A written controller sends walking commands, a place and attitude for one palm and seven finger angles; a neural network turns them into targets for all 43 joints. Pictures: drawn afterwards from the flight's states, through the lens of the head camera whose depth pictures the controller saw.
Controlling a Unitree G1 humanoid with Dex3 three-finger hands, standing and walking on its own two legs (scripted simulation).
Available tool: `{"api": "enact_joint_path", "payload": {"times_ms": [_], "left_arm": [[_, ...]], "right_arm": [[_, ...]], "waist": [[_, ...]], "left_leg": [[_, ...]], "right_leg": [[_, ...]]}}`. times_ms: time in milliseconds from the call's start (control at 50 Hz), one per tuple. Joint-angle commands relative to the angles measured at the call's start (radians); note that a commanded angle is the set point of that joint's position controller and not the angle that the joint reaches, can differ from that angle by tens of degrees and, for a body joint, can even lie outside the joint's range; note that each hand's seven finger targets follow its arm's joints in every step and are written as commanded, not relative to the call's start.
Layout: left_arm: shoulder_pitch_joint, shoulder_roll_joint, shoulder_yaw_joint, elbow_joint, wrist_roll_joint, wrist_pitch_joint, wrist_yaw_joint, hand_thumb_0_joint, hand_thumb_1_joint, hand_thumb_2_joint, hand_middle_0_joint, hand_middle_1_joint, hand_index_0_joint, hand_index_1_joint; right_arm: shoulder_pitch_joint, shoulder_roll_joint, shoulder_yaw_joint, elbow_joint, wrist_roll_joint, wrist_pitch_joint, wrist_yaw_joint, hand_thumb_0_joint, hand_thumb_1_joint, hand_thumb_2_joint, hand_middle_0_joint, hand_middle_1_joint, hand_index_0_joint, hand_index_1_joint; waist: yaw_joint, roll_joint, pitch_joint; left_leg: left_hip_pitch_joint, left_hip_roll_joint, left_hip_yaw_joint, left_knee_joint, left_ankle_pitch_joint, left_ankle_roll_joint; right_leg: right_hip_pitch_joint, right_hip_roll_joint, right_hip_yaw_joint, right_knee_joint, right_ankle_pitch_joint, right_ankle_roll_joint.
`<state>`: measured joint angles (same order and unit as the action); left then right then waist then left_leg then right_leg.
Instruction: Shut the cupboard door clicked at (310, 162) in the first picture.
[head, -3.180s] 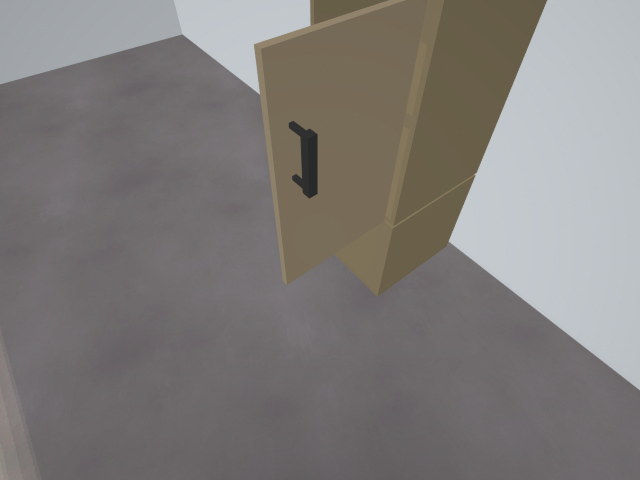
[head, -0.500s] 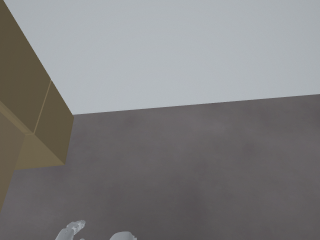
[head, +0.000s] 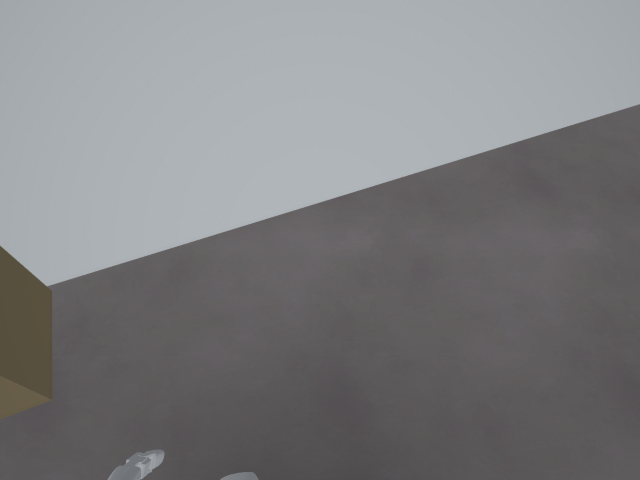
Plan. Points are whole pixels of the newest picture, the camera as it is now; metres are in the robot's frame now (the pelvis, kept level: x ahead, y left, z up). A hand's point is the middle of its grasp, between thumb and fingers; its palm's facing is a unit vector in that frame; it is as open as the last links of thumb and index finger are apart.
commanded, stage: walk around to get in front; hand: left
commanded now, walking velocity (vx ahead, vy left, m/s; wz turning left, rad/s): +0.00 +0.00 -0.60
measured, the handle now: out of the picture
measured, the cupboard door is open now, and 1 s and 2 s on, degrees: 92 92 92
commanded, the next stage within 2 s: walk to a spot facing it in 1.98 s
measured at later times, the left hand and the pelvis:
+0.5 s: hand (217, 446) +0.18 +0.16 -0.14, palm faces -0.29 -0.93 -0.22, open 7.4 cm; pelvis +0.01 -0.01 +0.01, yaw -18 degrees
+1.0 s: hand (283, 404) +0.24 +0.08 -0.15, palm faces -0.57 -0.80 -0.19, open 7.4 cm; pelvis +0.04 -0.04 +0.02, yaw -36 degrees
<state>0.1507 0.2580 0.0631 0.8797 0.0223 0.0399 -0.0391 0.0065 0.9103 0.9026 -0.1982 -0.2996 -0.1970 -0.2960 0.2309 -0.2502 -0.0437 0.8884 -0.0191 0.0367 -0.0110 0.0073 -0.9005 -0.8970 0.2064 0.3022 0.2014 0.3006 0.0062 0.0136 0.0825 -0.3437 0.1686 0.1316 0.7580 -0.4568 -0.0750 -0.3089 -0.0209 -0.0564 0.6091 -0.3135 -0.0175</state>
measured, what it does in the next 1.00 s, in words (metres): steps on the spot, turning right: left foot, then right foot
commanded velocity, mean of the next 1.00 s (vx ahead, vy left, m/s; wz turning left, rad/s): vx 0.06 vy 0.00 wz -0.60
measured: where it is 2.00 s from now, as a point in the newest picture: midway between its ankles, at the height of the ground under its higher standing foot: (460, 461)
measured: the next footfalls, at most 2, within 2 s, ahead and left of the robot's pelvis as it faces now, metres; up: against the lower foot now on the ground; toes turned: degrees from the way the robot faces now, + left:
left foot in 0.26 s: +0.09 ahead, +0.13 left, +0.00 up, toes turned -6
right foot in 0.54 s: +0.01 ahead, -0.15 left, +0.00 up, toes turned -23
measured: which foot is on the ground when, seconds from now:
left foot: up 0.00-0.24, down 0.26-0.52, up 0.54-0.80, down 0.82-1.00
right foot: down 0.00-0.24, up 0.26-0.52, down 0.54-0.80, up 0.82-1.00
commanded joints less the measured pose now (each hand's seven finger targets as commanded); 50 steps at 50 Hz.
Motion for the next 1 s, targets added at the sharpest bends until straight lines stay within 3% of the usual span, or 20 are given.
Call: {"api": "enact_joint_path", "payload": {"times_ms": [0,40,180,200,220,240,340,420,460,480,500,520,560,620,740,760,780,800,880,980], "left_arm": [[0.088,0.222,0.069,-0.035,0.003,-0.016,0.047,0.0,0.9,0.9,-0.2,-0.3,-0.2,-0.3],[0.034,0.178,0.056,-0.055,0.004,-0.018,0.051,0.0,0.9,0.9,-0.2,-0.3,-0.2,-0.3],[-0.016,0.177,0.054,-0.058,-0.002,-0.006,0.043,0.0,0.9,0.9,-0.2,-0.3,-0.2,-0.3],[-0.019,0.138,0.045,-0.066,-0.007,-0.001,0.04,0.0,0.9,0.9,-0.2,-0.3,-0.2,-0.3],[0.012,0.073,0.033,-0.089,-0.019,0.005,0.03,0.0,0.9,0.9,-0.2,-0.3,-0.2,-0.3],[-0.018,0.09,0.034,-0.112,-0.012,0.0,0.022,0.0,0.9,0.9,-0.2,-0.3,-0.2,-0.3],[-0.029,0.055,0.034,-0.074,-0.001,0.009,-0.006,0.0,0.9,0.9,-0.2,-0.3,-0.2,-0.3],[-0.034,0.045,0.022,-0.078,-0.005,0.001,-0.007,0.0,0.9,0.9,-0.2,-0.3,-0.2,-0.3],[0.024,0.067,0.027,-0.059,-0.003,-0.007,-0.005,0.0,0.9,0.9,-0.2,-0.3,-0.2,-0.3],[0.082,0.117,0.039,-0.042,0.001,-0.013,0.001,0.0,0.9,0.9,-0.2,-0.3,-0.2,-0.3],[0.121,0.235,0.061,-0.035,0.013,-0.024,0.017,0.0,0.9,0.9,-0.2,-0.3,-0.2,-0.3],[0.177,0.291,0.07,-0.026,-0.001,-0.021,0.03,0.0,0.9,0.9,-0.2,-0.3,-0.2,-0.3],[0.067,0.228,0.067,-0.045,0.004,-0.014,0.043,0.0,0.9,0.9,-0.2,-0.3,-0.2,-0.3],[0.001,0.176,0.052,-0.068,0.007,-0.019,0.05,0.0,0.9,0.9,-0.2,-0.3,-0.2,-0.3],[-0.019,0.178,0.054,-0.057,-0.004,-0.01,0.047,0.0,0.9,0.9,-0.2,-0.3,-0.2,-0.3],[-0.026,0.14,0.046,-0.07,-0.011,-0.003,0.042,0.0,0.9,0.9,-0.2,-0.3,-0.2,-0.3],[0.002,0.072,0.032,-0.093,-0.021,0.002,0.03,0.0,0.9,0.9,-0.2,-0.3,-0.2,-0.3],[-0.024,0.091,0.028,-0.118,-0.011,-0.007,0.024,0.0,0.9,0.9,-0.2,-0.3,-0.2,-0.3],[-0.075,0.068,0.039,-0.093,0.006,-0.003,-0.018,0.0,0.9,0.9,-0.2,-0.3,-0.2,-0.3],[-0.111,0.032,0.019,-0.094,0.003,-0.02,-0.037,0.0,0.9,0.9,-0.2,-0.3,-0.2,-0.3]], "right_arm": [[-0.105,-0.109,-0.033,-0.108,0.012,-0.016,-0.022,0.0,-0.9,-0.9,0.2,0.3,0.2,0.3],[-0.083,-0.092,-0.03,-0.082,0.013,-0.018,-0.019,0.0,-0.9,-0.9,0.2,0.3,0.2,0.3],[0.028,-0.078,-0.027,-0.042,0.017,-0.028,-0.023,0.0,-0.9,-0.9,0.2,0.3,0.2,0.3],[0.06,-0.118,-0.034,-0.034,0.012,-0.037,-0.027,0.0,-0.9,-0.9,0.2,0.3,0.2,0.3],[0.087,-0.226,-0.051,-0.04,-0.009,-0.048,-0.03,0.0,-0.9,-0.9,0.2,0.3,0.2,0.3],[0.108,-0.269,-0.058,-0.056,-0.014,-0.046,-0.037,0.0,-0.9,-0.9,0.2,0.3,0.2,0.3],[-0.003,-0.174,-0.032,-0.073,-0.019,-0.049,-0.037,0.0,-0.9,-0.9,0.2,0.3,0.2,0.3],[0.046,-0.206,-0.051,-0.047,-0.015,-0.039,-0.027,0.0,-0.9,-0.9,0.2,0.3,0.2,0.3],[0.021,-0.212,-0.056,-0.05,-0.008,-0.032,-0.02,0.0,-0.9,-0.9,0.2,0.3,0.2,0.3],[0.004,-0.192,-0.056,-0.062,0.0,-0.029,-0.016,0.0,-0.9,-0.9,0.2,0.3,0.2,0.3],[-0.009,-0.106,-0.04,-0.098,0.01,-0.025,-0.008,0.0,-0.9,-0.9,0.2,0.3,0.2,0.3],[-0.088,-0.103,-0.027,-0.13,0.009,-0.015,-0.014,0.0,-0.9,-0.9,0.2,0.3,0.2,0.3],[-0.103,-0.109,-0.033,-0.102,0.011,-0.009,-0.019,0.0,-0.9,-0.9,0.2,0.3,0.2,0.3],[-0.065,-0.08,-0.028,-0.071,0.01,-0.018,-0.013,0.0,-0.9,-0.9,0.2,0.3,0.2,0.3],[0.045,-0.08,-0.025,-0.037,0.018,-0.033,-0.024,0.0,-0.9,-0.9,0.2,0.3,0.2,0.3],[0.081,-0.128,-0.032,-0.027,0.011,-0.042,-0.028,0.0,-0.9,-0.9,0.2,0.3,0.2,0.3],[0.098,-0.234,-0.049,-0.036,-0.01,-0.05,-0.029,0.0,-0.9,-0.9,0.2,0.3,0.2,0.3],[0.12,-0.264,-0.052,-0.056,-0.012,-0.048,-0.033,0.0,-0.9,-0.9,0.2,0.3,0.2,0.3],[0.023,-0.182,-0.031,-0.07,-0.022,-0.059,-0.026,0.0,-0.9,-0.9,0.2,0.3,0.2,0.3],[0.097,-0.203,-0.045,-0.029,-0.021,-0.063,-0.013,0.0,-0.9,-0.9,0.2,0.3,0.2,0.3]], "waist": [[0.05,-0.264,-0.121],[0.016,-0.232,-0.134],[-0.043,-0.175,-0.135],[-0.056,-0.058,-0.151],[-0.056,0.24,-0.153],[-0.071,0.241,-0.135],[-0.014,0.198,-0.105],[-0.041,0.222,-0.143],[-0.003,0.18,-0.142],[0.027,0.079,-0.143],[0.046,-0.266,-0.143],[0.109,-0.315,-0.136],[0.051,-0.288,-0.082],[0.005,-0.194,-0.123],[-0.042,-0.179,-0.17],[-0.057,-0.057,-0.175],[-0.053,0.235,-0.173],[-0.069,0.245,-0.16],[-0.03,0.194,-0.056],[-0.065,0.187,-0.103]], "left_leg": [[-0.302,-0.059,-0.133,0.378,-0.093,0.002],[-0.214,-0.068,-0.114,0.298,-0.03,-0.012],[0.126,-0.139,-0.076,-0.222,0.192,0.008],[0.232,-0.059,-0.165,-0.365,0.204,0.037],[0.311,0.2,-0.453,-0.479,0.214,0.141],[0.227,0.36,-0.566,-0.521,0.276,0.253],[0.193,0.167,-0.169,-0.392,0.605,0.19],[0.227,0.175,-0.09,-0.318,0.656,0.169],[0.152,0.156,-0.047,-0.234,0.55,0.118],[0.033,0.117,-0.019,-0.126,0.405,0.068],[-0.205,-0.032,0.089,0.094,0.012,-0.004],[-0.26,-0.075,-0.038,0.272,-0.222,-0.005],[-0.295,-0.059,-0.134,0.383,-0.094,0.003],[-0.165,-0.08,-0.103,0.22,-0.019,-0.01],[0.105,-0.132,-0.076,-0.245,0.201,0.002],[0.231,-0.046,-0.163,-0.385,0.241,0.035],[0.308,0.218,-0.456,-0.472,0.316,0.146],[0.248,0.358,-0.551,-0.494,0.337,0.247],[0.191,0.192,-0.263,-0.5,0.186,0.183],[0.215,0.184,-0.098,-0.442,0.185,0.156]], "right_leg": [[0.252,-0.29,0.432,-0.246,0.46,-0.21],[0.208,-0.227,0.315,-0.207,0.568,-0.177],[0.011,-0.144,0.363,-0.156,0.347,-0.098],[-0.09,-0.077,0.323,-0.084,0.207,-0.045],[-0.258,0.067,0.177,0.128,-0.099,0.021],[-0.262,0.065,0.097,0.378,-0.315,0.043],[-0.201,-0.009,0.032,0.411,-0.195,0.069],[-0.058,0.027,-0.052,0.141,-0.153,0.049],[0.088,0.033,-0.065,-0.068,0.025,0.033],[0.228,-0.022,0.012,-0.191,0.159,0.006],[0.36,-0.291,0.385,-0.298,0.365,-0.095],[0.274,-0.409,0.498,-0.309,0.471,-0.204],[0.18,-0.294,0.45,-0.297,0.271,-0.205],[0.148,-0.215,0.319,-0.222,0.485,-0.173],[0.077,-0.146,0.356,-0.124,0.452,-0.099],[-0.054,-0.075,0.304,-0.054,0.289,-0.041],[-0.231,0.069,0.159,0.16,-0.081,0.03],[-0.247,0.05,0.102,0.385,-0.313,0.046],[-0.29,-0.034,0.054,0.455,-0.162,0.059],[-0.11,-0.005,-0.062,0.111,-0.15,0.04]]}}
